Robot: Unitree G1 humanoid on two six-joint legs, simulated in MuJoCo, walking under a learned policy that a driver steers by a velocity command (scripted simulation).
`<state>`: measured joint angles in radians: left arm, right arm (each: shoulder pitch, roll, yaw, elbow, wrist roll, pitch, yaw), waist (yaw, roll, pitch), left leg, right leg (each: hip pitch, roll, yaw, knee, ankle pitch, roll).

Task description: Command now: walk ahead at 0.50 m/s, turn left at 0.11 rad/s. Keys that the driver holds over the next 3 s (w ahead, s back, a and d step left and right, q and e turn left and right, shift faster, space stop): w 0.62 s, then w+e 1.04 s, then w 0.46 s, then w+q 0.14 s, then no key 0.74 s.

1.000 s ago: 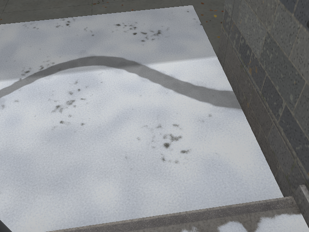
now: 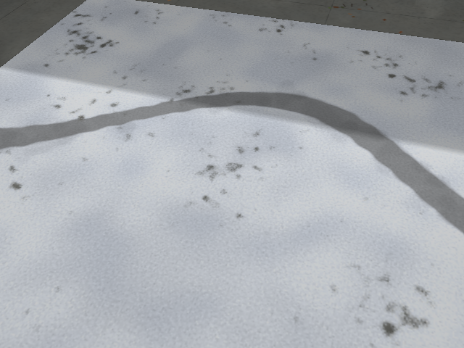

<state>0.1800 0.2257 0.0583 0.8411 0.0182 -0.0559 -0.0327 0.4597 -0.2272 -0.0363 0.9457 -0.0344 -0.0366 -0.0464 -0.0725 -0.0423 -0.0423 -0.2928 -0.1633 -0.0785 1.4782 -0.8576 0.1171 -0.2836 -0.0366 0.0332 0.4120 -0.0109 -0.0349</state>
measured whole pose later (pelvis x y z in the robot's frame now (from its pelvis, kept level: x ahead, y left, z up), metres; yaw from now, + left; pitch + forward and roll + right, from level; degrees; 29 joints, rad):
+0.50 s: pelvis +0.28 -0.02 -0.10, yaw -1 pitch +0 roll -3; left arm 0.58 0.17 0.02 1.04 0.05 -0.09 0.02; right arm -0.08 -0.21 -0.03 0.87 -0.02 -0.05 0.05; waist 0.17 0.05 0.02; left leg -0.52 0.06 0.01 0.44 0.40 0.05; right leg 0.03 0.13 0.01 0.77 -0.80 -0.08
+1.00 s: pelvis +0.61 -0.01 -0.20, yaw -9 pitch +1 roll +2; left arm 0.02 0.20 0.03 0.88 0.03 -0.05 -0.04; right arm 0.45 -0.20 -0.03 1.05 -0.02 -0.09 -0.02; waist -0.04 0.00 0.06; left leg 0.05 -0.03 0.20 0.42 -0.45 0.04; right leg -0.51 0.02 -0.09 0.63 -0.13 -0.15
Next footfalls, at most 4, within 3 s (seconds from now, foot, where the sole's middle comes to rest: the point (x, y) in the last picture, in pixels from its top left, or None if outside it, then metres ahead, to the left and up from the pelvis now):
0.58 left None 0.51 0.09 -0.96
1.02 right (259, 315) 0.76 -0.10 -0.96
1.56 left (235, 236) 1.10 -0.04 -0.96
2.06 right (311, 218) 1.17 -0.36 -0.96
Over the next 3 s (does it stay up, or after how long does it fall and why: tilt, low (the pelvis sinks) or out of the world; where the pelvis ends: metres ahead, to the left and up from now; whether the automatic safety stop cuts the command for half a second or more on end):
stays up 1.31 -0.36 -0.18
